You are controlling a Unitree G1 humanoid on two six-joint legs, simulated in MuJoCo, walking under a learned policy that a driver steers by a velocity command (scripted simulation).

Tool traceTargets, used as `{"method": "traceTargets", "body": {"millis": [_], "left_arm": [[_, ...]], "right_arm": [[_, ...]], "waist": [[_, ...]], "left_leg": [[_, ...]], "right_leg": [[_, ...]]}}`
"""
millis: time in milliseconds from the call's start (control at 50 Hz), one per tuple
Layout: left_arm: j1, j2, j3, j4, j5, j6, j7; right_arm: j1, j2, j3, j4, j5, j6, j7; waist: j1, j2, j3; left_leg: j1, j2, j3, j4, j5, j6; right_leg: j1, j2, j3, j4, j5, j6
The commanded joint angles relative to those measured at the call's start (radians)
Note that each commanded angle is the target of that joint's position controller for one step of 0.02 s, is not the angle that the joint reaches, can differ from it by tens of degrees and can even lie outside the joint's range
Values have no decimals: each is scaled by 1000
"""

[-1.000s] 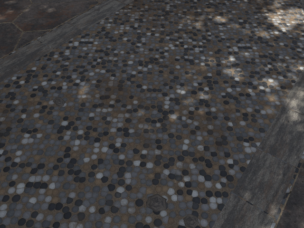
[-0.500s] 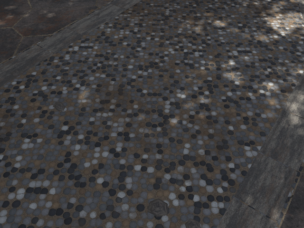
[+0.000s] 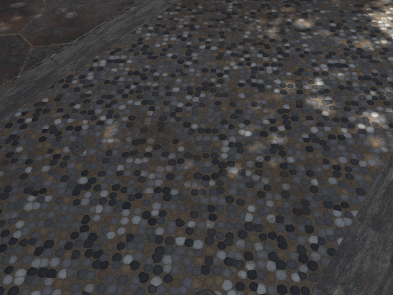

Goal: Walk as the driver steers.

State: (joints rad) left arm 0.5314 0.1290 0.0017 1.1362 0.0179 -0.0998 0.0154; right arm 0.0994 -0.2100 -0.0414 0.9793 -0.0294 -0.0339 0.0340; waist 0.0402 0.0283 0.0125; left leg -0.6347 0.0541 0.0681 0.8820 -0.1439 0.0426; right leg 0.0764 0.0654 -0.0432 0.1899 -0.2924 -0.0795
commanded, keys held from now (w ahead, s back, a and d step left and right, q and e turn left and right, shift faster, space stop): w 0.08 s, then w+q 0.32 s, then no key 0.60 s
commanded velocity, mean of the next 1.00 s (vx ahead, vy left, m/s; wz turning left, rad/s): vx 0.30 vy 0.00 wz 0.18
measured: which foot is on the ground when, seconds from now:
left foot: up 0.00-0.14, down 0.16-0.66, up 0.68-1.00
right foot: down 0.00-0.18, up 0.20-0.64, down 0.66-1.00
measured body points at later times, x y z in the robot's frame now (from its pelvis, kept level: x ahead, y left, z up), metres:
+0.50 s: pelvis +0.28 +0.04 +0.00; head +0.31 +0.05 +0.45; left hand +0.42 +0.29 -0.12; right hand +0.26 -0.22 -0.14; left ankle +0.23 +0.07 -0.74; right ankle +0.46 -0.11 -0.68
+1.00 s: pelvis +0.43 +0.02 -0.01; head +0.44 +0.02 +0.44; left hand +0.41 +0.26 -0.15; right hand +0.51 -0.20 -0.16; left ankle +0.40 +0.15 -0.74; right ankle +0.52 -0.03 -0.74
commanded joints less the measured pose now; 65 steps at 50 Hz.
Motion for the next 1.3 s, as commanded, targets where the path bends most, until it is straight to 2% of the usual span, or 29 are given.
{"method": "traceTargets", "body": {"millis": [20,100,140,160,180,200,220,240,280,340,400,440,480,560,620,640,660,680,700,720,740,780,840,900,1000,1040,1080,1140,1300], "left_arm": [[60,125,14,-16,0,-11,8],[17,170,25,-17,2,-17,14],[-15,194,36,-22,3,-10,17],[-16,190,36,-31,1,-7,14],[33,104,23,-59,-7,-7,4],[62,114,37,-70,-12,-7,-14],[-55,149,43,-110,4,-8,-15],[-152,163,47,-141,9,-18,-19],[-184,142,49,-164,21,-9,-19],[-195,118,47,-196,30,30,-21],[-347,136,50,-266,29,47,-24],[-423,132,47,-295,20,50,-24],[-462,113,38,-308,12,49,-25],[-532,114,27,-328,-1,44,-18],[-415,162,39,-288,3,26,-5],[-324,177,47,-258,5,13,1],[-221,199,53,-228,14,-6,8],[-127,273,66,-219,31,-12,9],[-136,258,69,-217,0,9,-3],[-200,195,55,-241,-20,23,-12],[-293,143,38,-251,-20,28,-9],[-346,101,17,-241,-9,33,8],[-325,132,19,-207,5,35,9],[-293,166,27,-188,7,45,8],[-290,171,33,-171,-8,84,12],[-240,147,34,-160,-18,93,9],[-227,119,30,-139,-16,95,4],[-188,120,29,-105,-4,88,2],[-188,99,19,-58,-7,85,11]], "right_arm": [[-168,-3,15,-103,11,-8,0],[-75,-53,-1,-98,14,-16,-18],[190,-92,-27,-10,15,-31,-30],[326,-131,-45,31,0,-34,-38],[421,-223,-69,39,-17,-33,-40],[369,-225,-72,40,9,-16,-26],[232,-187,-63,15,24,-17,-20],[164,-120,-47,-3,28,-22,-17],[148,-67,-29,6,20,-39,-26],[208,-94,-29,16,21,-60,-37],[272,-121,-33,10,26,-56,-39],[319,-106,-27,15,26,-53,-38],[366,-93,-21,25,25,-49,-41],[418,-83,-12,33,14,-33,-58],[373,-101,-15,18,3,-34,-72],[346,-115,-19,14,10,-39,-71],[328,-112,-17,3,24,-49,-67],[418,-43,-3,-17,47,-55,-68],[561,-26,-5,32,82,-32,-74],[509,-101,-22,49,39,-12,-76],[411,-82,-22,36,9,-3,-69],[329,-44,-17,22,-7,21,-54],[376,-4,-5,60,-1,56,-56],[313,-12,0,65,5,74,-69],[288,-9,12,89,3,63,-69],[268,-55,13,81,-2,43,-73],[232,-21,26,92,15,23,-71],[218,-28,26,96,23,6,-76],[277,-9,31,123,21,7,-77]], "waist": [[5,-130,140],[-66,-145,71],[-176,-127,-68],[-226,-98,-136],[-202,73,-233],[-150,172,-274],[-104,72,-104],[-94,-15,-10],[-23,-69,48],[5,-28,35],[-27,-5,70],[-51,4,82],[-74,26,47],[-117,71,10],[-61,86,-11],[-11,70,-33],[34,32,-89],[10,-139,-234],[-17,-248,-389],[-32,-90,-316],[-46,-58,-177],[-76,-74,-53],[-105,-122,-65],[-78,-142,-64],[-83,-109,12],[-44,-17,69],[-16,62,82],[-2,37,58],[-27,-22,61]], "left_leg": [[-14,-45,69,-181,55,6],[198,-106,90,-289,27,85],[462,-145,85,-366,40,129],[668,-62,-12,-383,-22,160],[875,208,-417,-415,-145,254],[944,312,-861,-618,-242,376],[816,275,-748,-659,-358,341],[662,245,-617,-685,-285,308],[469,159,-461,-705,-34,254],[402,102,-353,-703,143,245],[398,74,-332,-732,144,229],[435,56,-282,-692,407,181],[478,27,-215,-617,673,119],[582,16,-204,-540,761,74],[642,48,-252,-414,840,69],[655,40,-250,-318,817,63],[580,10,-238,-182,660,50],[396,-64,-189,72,89,26],[270,-179,-135,298,-528,5],[247,-142,-174,335,-469,3],[232,-118,-180,312,-404,-7],[296,-66,-173,171,-334,-28],[416,-82,-112,9,-316,-46],[426,-74,-86,-142,-296,-42],[546,-58,-76,-418,-113,-6],[476,39,-216,-535,-176,25],[289,56,-243,-617,-260,21],[302,40,-220,-628,-186,7],[392,32,-194,-594,-79,21]], "right_leg": [[-81,-227,100,-47,611,-86],[-7,-262,51,96,997,-70],[-2,-249,3,410,1060,-46],[-149,-222,-18,636,835,-35],[-408,-102,-61,1005,237,-8],[-664,23,43,1234,-196,4],[-771,-65,95,1241,-99,-15],[-758,-105,90,1178,-3,-14],[-642,-152,98,1044,35,11],[-599,-156,74,928,27,57],[-682,-160,45,782,134,98],[-697,-143,20,667,218,110],[-650,-108,-9,581,280,101],[-586,-48,-30,453,315,72],[-459,-24,4,339,251,33],[-371,-29,13,233,319,15],[-191,-103,63,179,563,-8],[94,-372,272,331,1157,-100],[206,-534,474,333,1331,-283],[60,-480,468,251,1068,-272],[-86,-422,392,188,844,-236],[-290,-328,256,94,653,-165],[-372,-257,165,79,552,-124],[-369,-256,193,48,263,-116],[-494,-234,230,-2,-198,-40],[-487,-169,186,24,-182,30],[-274,-126,121,114,37,34],[-203,-139,124,140,122,26],[-245,-146,125,131,150,33]]}}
